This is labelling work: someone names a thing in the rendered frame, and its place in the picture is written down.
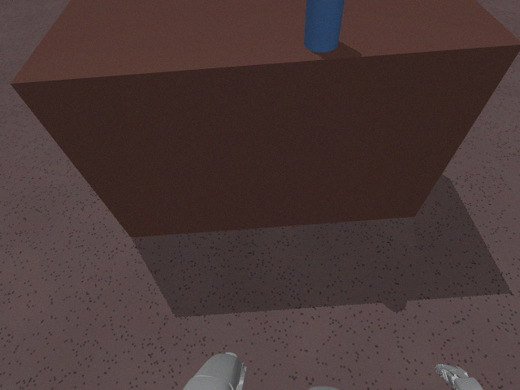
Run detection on right robot hand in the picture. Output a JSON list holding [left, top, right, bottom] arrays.
[[435, 364, 483, 390]]

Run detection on can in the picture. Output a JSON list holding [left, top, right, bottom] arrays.
[[304, 0, 345, 53]]

